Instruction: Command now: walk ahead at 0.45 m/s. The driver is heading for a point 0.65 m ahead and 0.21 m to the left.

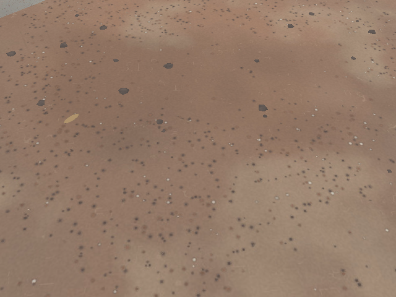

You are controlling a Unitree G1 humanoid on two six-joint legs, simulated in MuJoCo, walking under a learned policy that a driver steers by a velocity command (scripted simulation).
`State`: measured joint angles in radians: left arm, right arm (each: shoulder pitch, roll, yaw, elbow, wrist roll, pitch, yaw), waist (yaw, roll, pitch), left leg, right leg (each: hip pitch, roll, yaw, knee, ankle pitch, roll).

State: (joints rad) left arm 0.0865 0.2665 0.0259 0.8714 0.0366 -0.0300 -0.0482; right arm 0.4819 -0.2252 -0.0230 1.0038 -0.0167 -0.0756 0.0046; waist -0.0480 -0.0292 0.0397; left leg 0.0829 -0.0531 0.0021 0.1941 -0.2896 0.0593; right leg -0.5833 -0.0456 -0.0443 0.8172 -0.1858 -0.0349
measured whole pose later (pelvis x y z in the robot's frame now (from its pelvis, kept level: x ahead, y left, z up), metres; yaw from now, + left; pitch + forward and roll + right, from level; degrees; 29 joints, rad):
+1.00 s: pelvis +0.54 +0.03 +0.00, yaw +22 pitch +0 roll +0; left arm 0.10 0.25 0.03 0.80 0.04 -0.04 -0.01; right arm 0.34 -0.26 -0.06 0.94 0.00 -0.05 0.00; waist -0.03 -0.03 0.07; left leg -0.10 -0.15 -0.04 0.31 -0.21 0.14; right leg -0.65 -0.12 0.04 0.91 -0.16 0.04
